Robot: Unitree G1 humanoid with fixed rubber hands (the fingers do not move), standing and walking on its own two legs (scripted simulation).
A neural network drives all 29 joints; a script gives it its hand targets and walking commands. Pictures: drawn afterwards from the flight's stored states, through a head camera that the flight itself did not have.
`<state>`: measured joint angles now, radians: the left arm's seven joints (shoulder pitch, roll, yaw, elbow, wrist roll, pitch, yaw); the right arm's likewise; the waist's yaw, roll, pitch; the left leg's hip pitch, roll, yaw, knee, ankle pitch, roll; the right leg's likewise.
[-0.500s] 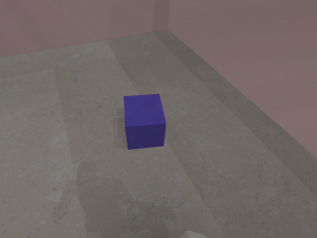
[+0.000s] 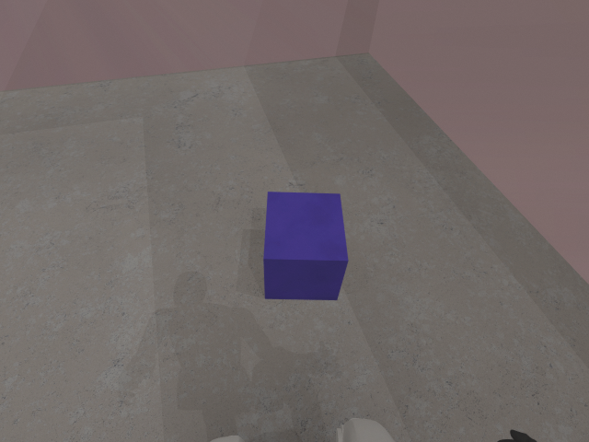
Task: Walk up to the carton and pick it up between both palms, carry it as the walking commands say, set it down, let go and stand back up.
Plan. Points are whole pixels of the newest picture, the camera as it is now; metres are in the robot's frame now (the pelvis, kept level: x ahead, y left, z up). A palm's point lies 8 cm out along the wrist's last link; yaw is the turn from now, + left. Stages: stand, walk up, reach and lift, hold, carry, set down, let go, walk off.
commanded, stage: walk up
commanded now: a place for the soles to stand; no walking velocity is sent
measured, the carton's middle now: (302, 246) +0.85 -0.04 -0.61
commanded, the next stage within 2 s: none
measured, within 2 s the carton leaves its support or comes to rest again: neither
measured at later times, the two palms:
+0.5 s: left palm (96, 393) +0.22 +0.30 -0.11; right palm (533, 410) +0.20 -0.35 -0.11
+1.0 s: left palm (134, 323) +0.32 +0.28 -0.11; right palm (498, 304) +0.37 -0.36 -0.11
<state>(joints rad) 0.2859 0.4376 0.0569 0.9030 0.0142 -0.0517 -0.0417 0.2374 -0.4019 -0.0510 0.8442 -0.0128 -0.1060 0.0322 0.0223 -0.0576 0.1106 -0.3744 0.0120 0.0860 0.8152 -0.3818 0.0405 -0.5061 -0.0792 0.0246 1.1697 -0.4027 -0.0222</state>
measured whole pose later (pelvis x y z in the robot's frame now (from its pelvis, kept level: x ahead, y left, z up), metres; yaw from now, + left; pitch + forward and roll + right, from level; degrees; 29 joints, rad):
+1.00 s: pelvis +0.28 -0.04 -0.01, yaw +2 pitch -3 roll -1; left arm 0.27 0.40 0.03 0.87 0.02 -0.09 -0.01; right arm 0.21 -0.43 -0.06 0.89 -0.01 -0.06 0.03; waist 0.02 0.04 0.13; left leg -0.52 0.07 0.04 0.89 -0.36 0.04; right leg -0.40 -0.09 -0.11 0.91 -0.44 0.01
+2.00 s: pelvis +0.35 -0.04 +0.02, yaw -3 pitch -3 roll +0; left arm 0.09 0.35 0.00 1.10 0.01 -0.05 0.02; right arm 0.04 -0.36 -0.03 1.13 0.00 -0.01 0.02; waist -0.01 0.02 0.09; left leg -0.31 0.08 0.11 0.69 -0.33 -0.01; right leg -0.26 -0.03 0.02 0.68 -0.38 0.03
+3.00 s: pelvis +0.40 +0.00 +0.00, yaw -4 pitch -5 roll -1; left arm 0.02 0.33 0.02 0.99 0.01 0.00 0.00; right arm 0.15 -0.34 -0.02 1.04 -0.02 -0.02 0.00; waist -0.02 0.01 0.18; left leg -0.26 -0.02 0.05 0.83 -0.48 0.05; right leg -0.42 -0.04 -0.05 0.78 -0.29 0.00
